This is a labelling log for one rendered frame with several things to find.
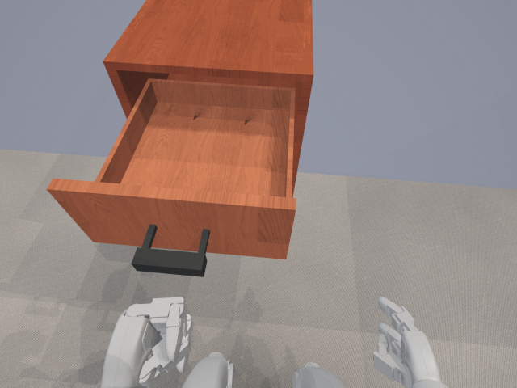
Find robot left hand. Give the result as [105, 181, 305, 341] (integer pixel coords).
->
[101, 297, 193, 388]

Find robot thigh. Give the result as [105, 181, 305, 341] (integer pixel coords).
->
[182, 356, 235, 388]
[292, 366, 345, 388]

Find cabinet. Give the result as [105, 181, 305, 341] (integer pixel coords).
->
[103, 0, 313, 257]

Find right robot thigh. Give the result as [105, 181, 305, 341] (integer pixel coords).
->
[292, 366, 345, 388]

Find robot right hand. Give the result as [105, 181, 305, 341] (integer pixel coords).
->
[374, 297, 442, 388]

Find drawer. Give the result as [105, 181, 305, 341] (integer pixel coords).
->
[47, 78, 296, 259]

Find left robot thigh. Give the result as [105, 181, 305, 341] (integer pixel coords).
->
[182, 356, 235, 388]

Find handle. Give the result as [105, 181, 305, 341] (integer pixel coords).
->
[132, 224, 210, 277]

